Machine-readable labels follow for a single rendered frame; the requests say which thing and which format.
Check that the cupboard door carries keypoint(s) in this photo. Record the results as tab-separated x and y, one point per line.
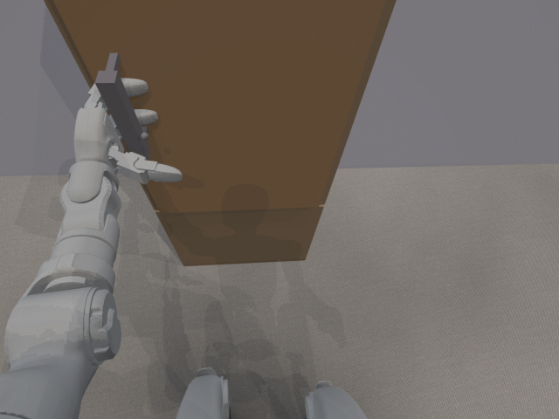
252	96

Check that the robot thigh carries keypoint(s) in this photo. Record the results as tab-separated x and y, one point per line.
207	397
332	403

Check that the handle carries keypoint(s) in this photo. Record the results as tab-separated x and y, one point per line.
118	104

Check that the robot left upper arm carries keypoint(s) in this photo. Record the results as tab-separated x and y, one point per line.
56	342

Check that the robot left thigh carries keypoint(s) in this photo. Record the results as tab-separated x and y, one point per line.
207	397

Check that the left robot forearm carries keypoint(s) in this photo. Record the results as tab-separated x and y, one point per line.
85	249

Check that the left robot hand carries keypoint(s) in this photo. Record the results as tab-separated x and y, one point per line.
95	133

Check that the robot right thigh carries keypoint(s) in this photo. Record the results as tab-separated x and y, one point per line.
332	403

